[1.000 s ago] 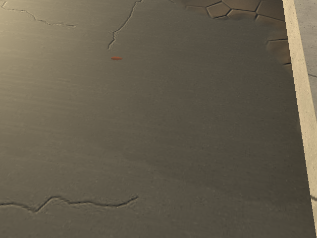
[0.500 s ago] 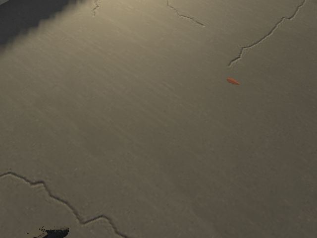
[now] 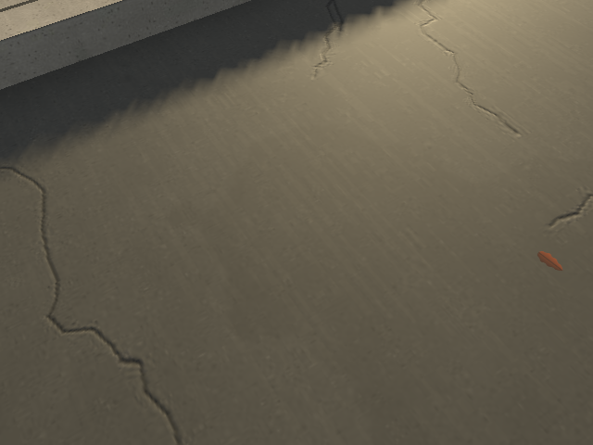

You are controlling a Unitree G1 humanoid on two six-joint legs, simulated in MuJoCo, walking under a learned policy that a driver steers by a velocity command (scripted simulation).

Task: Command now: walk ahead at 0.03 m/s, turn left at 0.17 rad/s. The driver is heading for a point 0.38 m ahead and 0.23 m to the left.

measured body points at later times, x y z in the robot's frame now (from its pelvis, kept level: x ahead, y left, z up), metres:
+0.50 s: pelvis +0.01 -0.02 +0.00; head +0.04 -0.02 +0.45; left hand +0.11 +0.30 -0.08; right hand +0.23 -0.28 -0.10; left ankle -0.04 +0.12 -0.69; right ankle +0.03 -0.11 -0.74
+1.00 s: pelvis +0.04 +0.11 -0.02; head +0.04 +0.16 +0.43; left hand -0.13 +0.40 -0.14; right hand +0.38 +0.05 -0.07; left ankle -0.03 +0.18 -0.74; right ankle +0.04 -0.11 -0.71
